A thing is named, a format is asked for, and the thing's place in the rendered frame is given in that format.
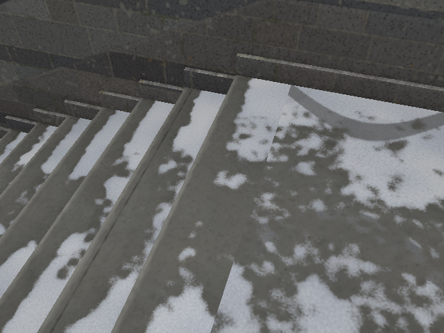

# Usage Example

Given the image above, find stairs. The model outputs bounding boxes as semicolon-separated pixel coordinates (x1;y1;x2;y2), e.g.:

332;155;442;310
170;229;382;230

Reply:
0;87;226;333

